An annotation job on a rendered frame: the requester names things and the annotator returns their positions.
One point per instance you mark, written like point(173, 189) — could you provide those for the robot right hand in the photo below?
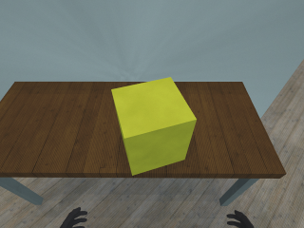
point(244, 222)

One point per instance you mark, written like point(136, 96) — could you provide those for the robot left hand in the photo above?
point(72, 219)

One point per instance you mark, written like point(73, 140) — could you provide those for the carton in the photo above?
point(156, 124)

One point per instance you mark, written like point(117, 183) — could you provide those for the table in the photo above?
point(71, 130)

